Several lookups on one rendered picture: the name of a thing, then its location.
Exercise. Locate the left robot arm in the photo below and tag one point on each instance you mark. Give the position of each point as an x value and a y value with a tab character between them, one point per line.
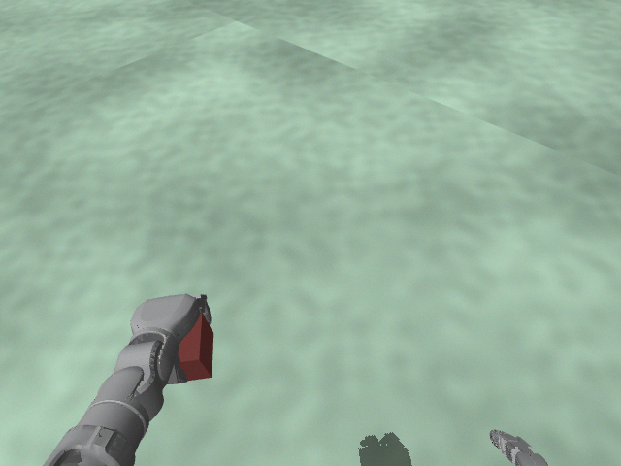
118	418

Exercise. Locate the cube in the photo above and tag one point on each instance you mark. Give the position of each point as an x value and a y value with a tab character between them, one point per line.
195	351

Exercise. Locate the right robot hand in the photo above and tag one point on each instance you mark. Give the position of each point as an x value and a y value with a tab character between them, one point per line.
516	449

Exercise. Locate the left robot hand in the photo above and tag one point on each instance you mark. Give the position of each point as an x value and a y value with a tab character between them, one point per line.
176	314

